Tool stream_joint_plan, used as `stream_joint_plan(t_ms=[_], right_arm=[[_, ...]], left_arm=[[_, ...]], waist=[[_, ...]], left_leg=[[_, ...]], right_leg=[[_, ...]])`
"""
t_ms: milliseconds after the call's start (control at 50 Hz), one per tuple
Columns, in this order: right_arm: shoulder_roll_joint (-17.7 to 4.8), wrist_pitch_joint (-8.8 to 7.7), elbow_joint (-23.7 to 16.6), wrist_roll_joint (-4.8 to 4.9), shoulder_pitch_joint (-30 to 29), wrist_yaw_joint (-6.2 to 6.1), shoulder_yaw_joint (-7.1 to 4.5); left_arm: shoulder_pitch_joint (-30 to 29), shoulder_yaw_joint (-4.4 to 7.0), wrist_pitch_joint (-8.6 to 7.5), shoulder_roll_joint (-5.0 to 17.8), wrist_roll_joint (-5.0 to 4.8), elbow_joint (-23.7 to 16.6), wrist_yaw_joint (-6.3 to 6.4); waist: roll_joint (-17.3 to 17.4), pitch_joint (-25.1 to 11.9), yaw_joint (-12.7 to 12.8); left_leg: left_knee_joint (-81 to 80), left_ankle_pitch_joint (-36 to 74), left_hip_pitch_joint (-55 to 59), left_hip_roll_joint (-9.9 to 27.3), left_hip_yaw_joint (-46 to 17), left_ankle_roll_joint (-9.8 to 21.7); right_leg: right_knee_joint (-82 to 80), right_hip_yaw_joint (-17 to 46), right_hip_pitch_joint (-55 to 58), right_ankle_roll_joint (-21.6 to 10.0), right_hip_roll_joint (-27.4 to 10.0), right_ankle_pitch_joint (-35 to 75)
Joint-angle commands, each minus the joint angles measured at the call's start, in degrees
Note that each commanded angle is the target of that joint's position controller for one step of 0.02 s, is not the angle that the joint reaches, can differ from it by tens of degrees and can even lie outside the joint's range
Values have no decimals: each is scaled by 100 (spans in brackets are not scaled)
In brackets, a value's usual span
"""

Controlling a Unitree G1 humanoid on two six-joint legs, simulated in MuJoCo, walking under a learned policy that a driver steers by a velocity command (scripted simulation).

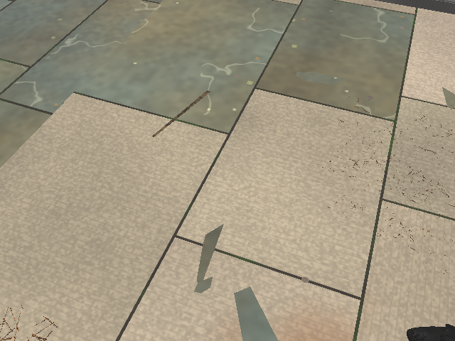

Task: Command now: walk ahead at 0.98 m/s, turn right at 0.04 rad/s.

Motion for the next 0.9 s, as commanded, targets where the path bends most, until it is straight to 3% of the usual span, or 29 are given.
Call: stream_joint_plan(t_ms=[20, 60, 100, 120, 140, 160, 180, 200, 220, 240, 260, 280, 300, 360, 400, 440, 480, 520, 540, 560, 580, 600, 620, 640, 660, 700, 760, 840, 900], right_arm=[[42, -99, -640, -5, -441, 131, 212], [96, -148, -651, 93, -723, 199, 276], [-105, -167, -614, 113, -768, 115, 220], [-227, -187, -557, 99, -627, 32, 163], [-380, -214, -372, 62, -42, -65, 78], [-549, -232, -60, 1, 938, -176, -25], [-994, -255, 73, -130, 1893, -323, -179], [-1401, -293, 47, -307, 2224, -403, -234], [-1283, -235, -16, -155, 2051, -406, -249], [-738, -246, 8, -67, 1510, -384, -125], [-348, -289, 60, 5, 1255, -346, -40], [-157, -308, 109, 22, 1140, -331, 7], [-32, -322, 180, 107, 1137, -348, 47], [-50, -397, 362, 275, 1075, -395, 23], [-63, -382, 357, 321, 673, -459, 13], [-146, -377, 359, 352, 449, -498, -26], [-420, -370, 397, 366, 587, -533, -122], [-667, -293, 377, 439, 675, -537, -217], [-726, -224, 339, 467, 666, -513, -241], [-607, -152, 355, 433, 724, -474, -214], [-16, -57, 357, 233, 1295, -404, -78], [-129, 89, 81, 195, 2204, -451, -77], [-429, 130, 85, 97, 2063, -500, -54], [-639, 152, 39, 74, 1531, -515, -84], [-628, 174, -10, 42, 1150, -540, -99], [-552, 367, -4, 16, 1098, -574, -77], [-290, 495, -22, 75, 960, -566, -8], [-287, 557, -212, 137, 367, -554, -12], [-352, 542, -260, 161, 56, -554, -33]], left_arm=[[-640, -51, -172, 282, -98, -449, -69], [-462, 31, -187, 668, -145, -423, -113], [-228, 87, -158, 962, -150, -348, -138], [-80, 86, -136, 1036, -149, -281, -137], [38, 95, -100, 1131, -150, -206, -127], [65, 103, -68, 1163, -176, -179, -109], [-29, 23, -72, 867, -176, -279, -117], [346, -173, -53, -160, -290, -528, -81], [289, -90, 16, 238, -372, -659, -16], [-203, -40, 103, 383, -293, -662, 22], [-383, -64, 160, 249, -229, -610, 2], [-326, -42, 249, 172, -181, -534, -27], [-260, -12, 370, 116, -93, -516, -66], [-769, -23, 571, -131, -31, -822, -177], [-1250, -95, 579, -220, 4, -1092, -273], [-1397, -149, 560, -211, 0, -1143, -388], [-1215, -110, 572, -31, 34, -1105, -447], [-662, -12, 585, 231, 87, -1022, -389], [-108, 79, 565, 426, 122, -919, -322], [318, 186, 526, 675, 135, -762, -208], [-151, 270, 532, 1189, 9, -851, -81], [-225, 400, 560, 1775, -99, -1212, -112], [-736, 449, 667, 1634, -196, -1532, -76], [-1063, 330, 737, 1211, -211, -1583, -29], [-1239, 230, 768, 890, -203, -1491, -20], [-1223, 185, 734, 726, -210, -1389, 13], [-1176, 262, 687, 931, -133, -1337, -20], [-1164, 329, 802, 1021, -150, -1372, 17], [-1029, 355, 856, 1020, -137, -1358, 16]], waist=[[-433, 797, -584], [-463, 761, -476], [-455, 691, -453], [-460, 475, -519], [-436, -3, -811], [-433, -572, -1261], [-168, -1161, -1694], [1079, -1848, -1265], [1043, -2052, -1184], [399, -1055, -927], [180, -492, -788], [238, -326, -581], [370, -201, -416], [523, 38, -187], [551, 283, -61], [492, 267, -20], [310, 56, 52], [184, -293, 290], [93, -565, 540], [-272, -639, 726], [-1335, -298, 112], [-1499, -1632, -272], [-921, -1955, -147], [-366, -1111, -196], [-106, -482, -351], [-178, -194, -476], [-63, -478, -469], [-410, -411, -285], [-643, -206, -145]], left_leg=[[-1631, 832, 60, 437, 106, -223], [-2214, 1146, 1504, 140, 552, -262], [-2637, 996, 1752, 23, 598, -239], [-2888, 733, 2041, -129, 612, -206], [-3128, 450, 2806, -345, 661, -159], [-3200, 339, 4116, -375, 661, -129], [-3259, -810, 5463, 689, -338, -44], [-3924, -1912, 6296, 2521, -2846, 65], [-4673, -1129, 5804, 2807, -4079, 366], [-4430, 217, 5095, 2417, -2850, 353], [-4251, 1971, 4445, 2138, -1797, 325], [-4226, 3086, 4066, 1886, -1095, 202], [-4253, 3698, 3723, 1744, -568, 133], [-4560, 4444, 3346, 1656, 264, 130], [-4811, 4025, 2933, 1423, 945, 61], [-4734, 3404, 2553, 1031, 1618, -137], [-4206, 3998, 2682, 1128, 1733, -212], [-2989, 4788, 2925, 1287, 1705, -280], [-1882, 4402, 2759, 1300, 1637, -353], [-393, 2457, 2244, 947, 1604, -531], [1553, -2465, 931, 53, 1651, -710], [2766, -2815, 45, -373, 475, -962], [2619, -2219, -225, -154, -86, -902], [2066, -1757, -249, 13, -150, -861], [1433, -1505, -134, 145, -142, -845], [583, -1216, 551, 248, -126, -889], [-24, -967, 881, 125, -113, -932], [-674, -538, 552, -26, -323, -950], [-1112, -401, 368, -154, -472, -921]], right_leg=[[-1866, 1476, -905, -962, -1185, 383], [-2173, 1230, -1514, -926, -1165, 1400], [-1864, 1213, -843, -913, -1287, 2377], [-1291, 1130, -393, -859, -1287, 3470], [-224, 975, -146, -783, -1168, 4414], [1187, 875, -560, -702, -930, 4366], [3029, 748, -1741, -622, -552, 2829], [5092, 779, -3046, -505, -107, -1230], [5829, 925, -3407, -534, -63, -839], [5743, 894, -3625, -491, -395, -308], [5458, 797, -3564, -394, -518, -178], [5267, 773, -3356, -286, -590, -246], [5098, 748, -3168, -197, -628, -334], [4586, 558, -3242, -98, -563, 84], [3458, 354, -3026, -110, -545, 859], [2020, 7, -1991, -204, -316, 1999], [1662, -293, -1245, -363, -14, 2162], [1584, -361, -581, -663, 256, 1799], [1366, -218, 78, -853, 350, 1727], [899, 132, 733, -1000, 299, 1986], [1206, 1396, 1130, -1189, -694, 5341], [895, 3941, 2310, -2330, -1967, 6843], [-6, 4591, 2131, -2517, -2086, 4130], [-395, 4240, 1266, -2283, -1802, 2459], [-577, 3815, 535, -1929, -1404, 1856], [-532, 3138, -327, -1503, -968, 2674], [-275, 2884, -517, -1183, -639, 3347], [-468, 3377, -451, -837, -408, 1368], [-568, 3804, -280, -775, -328, 419]])
Velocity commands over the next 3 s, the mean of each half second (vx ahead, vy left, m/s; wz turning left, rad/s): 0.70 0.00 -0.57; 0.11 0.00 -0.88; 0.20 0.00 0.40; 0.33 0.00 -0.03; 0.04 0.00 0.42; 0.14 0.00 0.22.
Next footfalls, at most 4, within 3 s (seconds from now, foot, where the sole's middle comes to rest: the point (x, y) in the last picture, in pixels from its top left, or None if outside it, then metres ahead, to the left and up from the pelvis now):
0.18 left None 0.35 0.13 -0.77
0.56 right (292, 310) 0.60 -0.12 -0.77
1.14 left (252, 271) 0.72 0.01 -0.77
1.50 right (302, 311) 0.60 -0.15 -0.77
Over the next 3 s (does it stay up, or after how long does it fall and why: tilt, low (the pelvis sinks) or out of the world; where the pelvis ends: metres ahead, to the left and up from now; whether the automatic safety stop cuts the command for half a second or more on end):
stays up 0.89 -0.10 0.01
